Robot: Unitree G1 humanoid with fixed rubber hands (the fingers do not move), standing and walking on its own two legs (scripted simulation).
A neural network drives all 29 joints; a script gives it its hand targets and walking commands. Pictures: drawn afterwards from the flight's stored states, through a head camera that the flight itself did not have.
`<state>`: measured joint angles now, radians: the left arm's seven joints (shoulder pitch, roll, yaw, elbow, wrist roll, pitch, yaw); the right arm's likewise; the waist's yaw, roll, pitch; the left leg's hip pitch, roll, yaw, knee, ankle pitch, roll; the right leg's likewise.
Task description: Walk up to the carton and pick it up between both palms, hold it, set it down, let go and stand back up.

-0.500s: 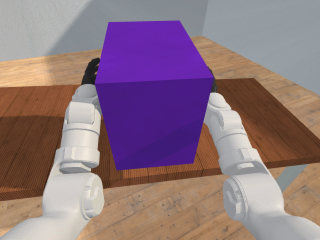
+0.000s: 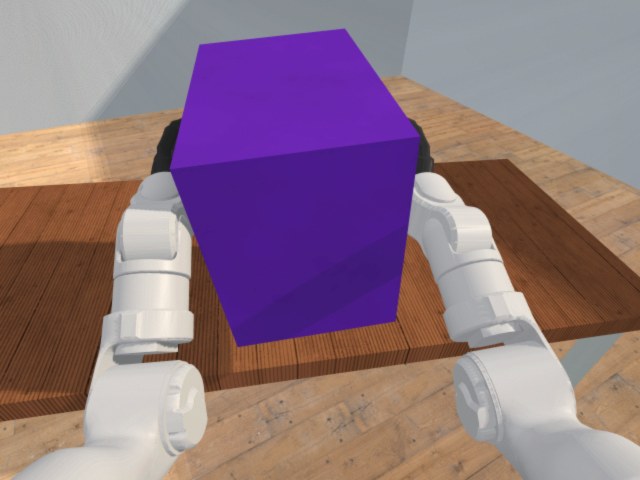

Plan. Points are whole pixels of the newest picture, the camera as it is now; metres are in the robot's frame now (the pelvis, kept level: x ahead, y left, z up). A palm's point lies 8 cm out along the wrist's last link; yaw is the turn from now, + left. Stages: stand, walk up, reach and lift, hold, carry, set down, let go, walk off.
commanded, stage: reach and lift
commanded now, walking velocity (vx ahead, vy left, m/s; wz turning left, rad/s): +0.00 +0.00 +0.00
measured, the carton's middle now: (294, 178) +0.41 -0.01 +0.22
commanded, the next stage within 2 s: hold in 0.68 s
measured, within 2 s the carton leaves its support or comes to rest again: neither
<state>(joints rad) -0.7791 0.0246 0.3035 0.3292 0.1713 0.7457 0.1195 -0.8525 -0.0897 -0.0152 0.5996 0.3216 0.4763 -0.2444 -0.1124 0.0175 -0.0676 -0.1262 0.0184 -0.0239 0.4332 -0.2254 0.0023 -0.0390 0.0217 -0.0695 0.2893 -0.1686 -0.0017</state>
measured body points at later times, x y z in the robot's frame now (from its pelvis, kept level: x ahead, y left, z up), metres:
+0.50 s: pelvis -0.01 +0.00 +0.00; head -0.08 +0.01 +0.44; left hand +0.39 +0.14 +0.25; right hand +0.37 -0.15 +0.26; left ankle +0.01 +0.11 -0.75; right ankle +0.00 -0.12 -0.75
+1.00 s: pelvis -0.02 -0.01 +0.00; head -0.10 +0.00 +0.44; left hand +0.37 +0.14 +0.28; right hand +0.37 -0.15 +0.29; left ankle +0.01 +0.11 -0.75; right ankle +0.00 -0.12 -0.75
